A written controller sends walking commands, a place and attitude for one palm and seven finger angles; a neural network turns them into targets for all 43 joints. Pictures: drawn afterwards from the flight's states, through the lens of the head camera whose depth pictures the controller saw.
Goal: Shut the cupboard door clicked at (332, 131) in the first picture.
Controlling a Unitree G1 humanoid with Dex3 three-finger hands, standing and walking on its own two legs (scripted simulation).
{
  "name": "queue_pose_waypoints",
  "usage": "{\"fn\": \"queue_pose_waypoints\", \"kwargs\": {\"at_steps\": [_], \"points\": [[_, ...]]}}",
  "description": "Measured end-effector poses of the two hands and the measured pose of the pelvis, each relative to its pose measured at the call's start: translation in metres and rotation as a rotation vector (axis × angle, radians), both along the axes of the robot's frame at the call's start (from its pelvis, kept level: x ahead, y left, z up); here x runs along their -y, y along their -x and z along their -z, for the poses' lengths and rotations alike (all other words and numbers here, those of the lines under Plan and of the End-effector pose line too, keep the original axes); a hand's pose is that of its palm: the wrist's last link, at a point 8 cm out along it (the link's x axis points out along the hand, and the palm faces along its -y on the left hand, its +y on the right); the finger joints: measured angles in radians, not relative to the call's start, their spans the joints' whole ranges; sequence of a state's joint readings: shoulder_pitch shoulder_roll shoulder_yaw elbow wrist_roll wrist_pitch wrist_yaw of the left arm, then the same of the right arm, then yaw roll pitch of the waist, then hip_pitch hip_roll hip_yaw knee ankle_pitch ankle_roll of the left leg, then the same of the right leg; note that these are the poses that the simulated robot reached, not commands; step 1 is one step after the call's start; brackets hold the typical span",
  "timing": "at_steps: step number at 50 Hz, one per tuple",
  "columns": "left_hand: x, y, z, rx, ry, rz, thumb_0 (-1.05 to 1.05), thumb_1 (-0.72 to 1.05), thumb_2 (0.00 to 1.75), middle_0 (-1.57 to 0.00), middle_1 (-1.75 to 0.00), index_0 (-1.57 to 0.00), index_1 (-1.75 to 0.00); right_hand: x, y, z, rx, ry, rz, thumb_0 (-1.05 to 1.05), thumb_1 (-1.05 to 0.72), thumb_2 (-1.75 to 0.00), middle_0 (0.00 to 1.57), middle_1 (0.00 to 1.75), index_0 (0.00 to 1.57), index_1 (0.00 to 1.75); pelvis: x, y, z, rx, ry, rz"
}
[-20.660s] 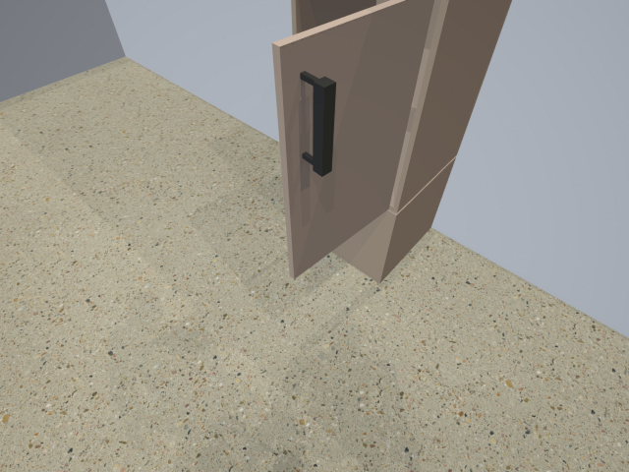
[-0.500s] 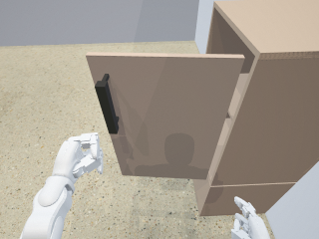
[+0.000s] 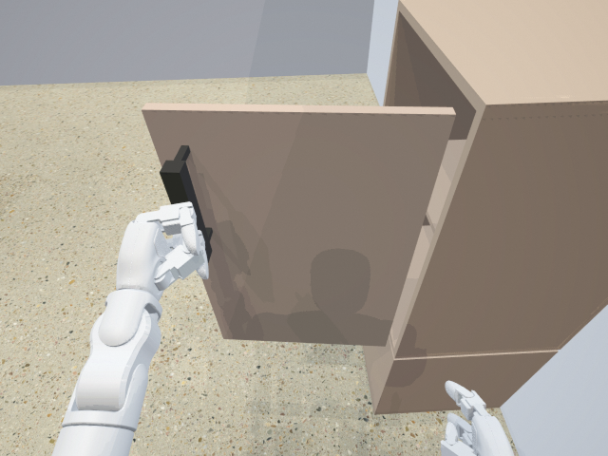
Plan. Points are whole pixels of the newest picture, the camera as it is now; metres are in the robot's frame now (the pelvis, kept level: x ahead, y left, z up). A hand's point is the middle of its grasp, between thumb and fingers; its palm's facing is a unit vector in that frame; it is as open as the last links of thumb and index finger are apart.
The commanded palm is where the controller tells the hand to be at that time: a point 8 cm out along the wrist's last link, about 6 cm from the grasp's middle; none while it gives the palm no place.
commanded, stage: bring the fist close to the handle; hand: left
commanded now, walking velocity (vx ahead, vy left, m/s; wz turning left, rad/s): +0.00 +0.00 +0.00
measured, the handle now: (193, 206) +0.42 +0.18 +0.12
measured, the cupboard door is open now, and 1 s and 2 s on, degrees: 84 82 65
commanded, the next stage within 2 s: push the door shut along its arc in 0.50 s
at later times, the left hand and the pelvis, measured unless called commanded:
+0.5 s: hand (210, 264) +0.33 +0.14 +0.11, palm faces -0.02 -1.00 -0.03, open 3.1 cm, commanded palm +0.31 +0.19 +0.13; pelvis +0.00 -0.01 +0.00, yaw +0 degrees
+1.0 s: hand (220, 246) +0.36 +0.13 +0.11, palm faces -0.12 -0.99 -0.03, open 3.0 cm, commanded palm +0.35 +0.18 +0.13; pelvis -0.01 +0.01 +0.00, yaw +0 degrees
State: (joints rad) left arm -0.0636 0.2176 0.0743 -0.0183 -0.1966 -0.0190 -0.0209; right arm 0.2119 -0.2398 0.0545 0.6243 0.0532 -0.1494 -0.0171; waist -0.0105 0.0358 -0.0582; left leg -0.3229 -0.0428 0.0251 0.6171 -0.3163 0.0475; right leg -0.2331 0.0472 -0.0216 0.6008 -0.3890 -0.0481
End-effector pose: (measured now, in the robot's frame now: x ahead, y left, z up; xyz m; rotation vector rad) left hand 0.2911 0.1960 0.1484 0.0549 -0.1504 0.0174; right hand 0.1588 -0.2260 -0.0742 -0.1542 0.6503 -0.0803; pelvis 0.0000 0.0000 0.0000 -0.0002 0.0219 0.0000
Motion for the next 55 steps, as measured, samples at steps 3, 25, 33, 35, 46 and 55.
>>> {"fn": "queue_pose_waypoints", "kwargs": {"at_steps": [3,25,33,35,46,55], "points": [[0.008,-0.007,0.0,-0.027,0.002,0.026,0.01,0.9,0.9,-1.29,-1.5,-1.3,-1.5,0.003,0.001,0.004,-0.013,-0.015,0.007,0.01,-0.9,-0.9,0.2,0.3,0.2,0.3,0.001,-0.002,0.0,-0.003,0.001,-0.004],[0.001,-0.019,0.039,-0.221,0.022,0.033,0.01,0.9,0.9,-1.29,-1.5,-1.3,-1.5,0.025,0.014,0.008,-0.08,0.007,0.059,0.01,-0.91,-0.9,0.2,0.3,0.2,0.3,0.008,0.004,-0.001,-0.012,-0.001,-0.002],[0.002,-0.019,0.013,-0.022,0.015,0.013,0.02,0.9,0.9,-1.3,-1.5,-1.3,-1.5,0.018,0.016,0.003,-0.063,0.029,0.049,0.01,-0.91,-0.9,0.2,0.3,0.2,0.3,0.005,0.005,-0.001,-0.006,-0.004,0.012],[-0.004,-0.025,0.003,0.007,-0.001,0.009,0.02,0.9,0.9,-1.3,-1.5,-1.3,-1.5,0.015,0.016,0.004,-0.065,0.019,0.046,0.01,-0.91,-0.9,0.2,0.3,0.2,0.3,0.004,0.005,-0.001,-0.005,-0.002,0.009],[0.002,-0.044,0.033,-0.195,0.014,0.124,-0.01,0.89,0.9,-1.31,-1.5,-1.3,-1.5,0.007,0.029,0.01,-0.113,0.02,0.066,0.01,-0.91,-0.9,0.2,0.3,0.2,0.3,-0.01,0.01,-0.001,-0.016,0.008,-0.006],[0.006,-0.064,0.034,-0.144,-0.007,0.144,0.01,0.89,0.9,-1.32,-1.5,-1.31,-1.5,0.001,0.05,0.015,-0.172,0.045,0.075,0.01,-0.91,-0.9,0.2,0.3,0.2,0.3,-0.016,0.015,0.001,-0.017,0.01,-0.002]]}}
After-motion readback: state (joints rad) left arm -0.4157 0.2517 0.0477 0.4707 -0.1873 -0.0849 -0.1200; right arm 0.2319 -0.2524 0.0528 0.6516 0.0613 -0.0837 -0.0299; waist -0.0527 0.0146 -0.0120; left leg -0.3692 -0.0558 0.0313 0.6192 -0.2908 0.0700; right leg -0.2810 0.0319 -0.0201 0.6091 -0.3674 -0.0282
